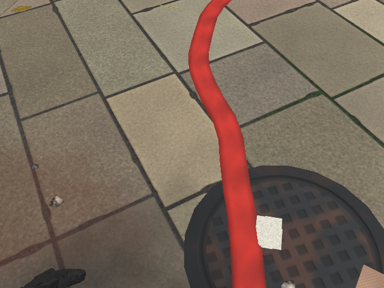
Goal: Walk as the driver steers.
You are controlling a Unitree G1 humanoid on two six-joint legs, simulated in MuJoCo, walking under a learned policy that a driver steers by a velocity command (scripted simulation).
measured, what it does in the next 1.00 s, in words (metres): walks ahead, turning right: right foot, then left foot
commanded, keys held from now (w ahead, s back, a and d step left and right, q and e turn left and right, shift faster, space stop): w+e+shift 0.40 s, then shift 0.60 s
